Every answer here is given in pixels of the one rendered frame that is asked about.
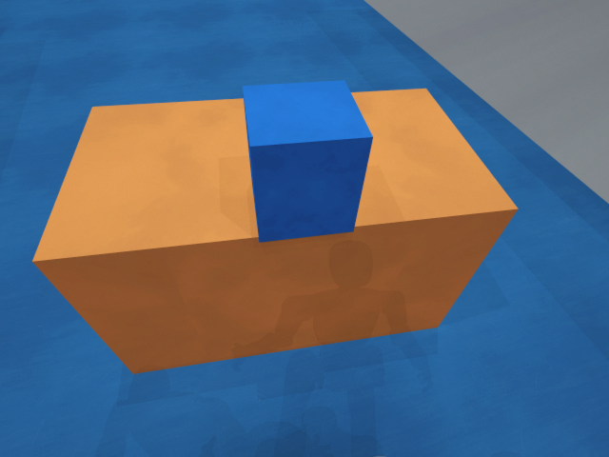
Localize pedestal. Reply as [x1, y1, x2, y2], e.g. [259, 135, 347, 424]
[32, 89, 518, 374]

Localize carton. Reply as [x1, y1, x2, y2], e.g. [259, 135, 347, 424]
[243, 80, 373, 243]

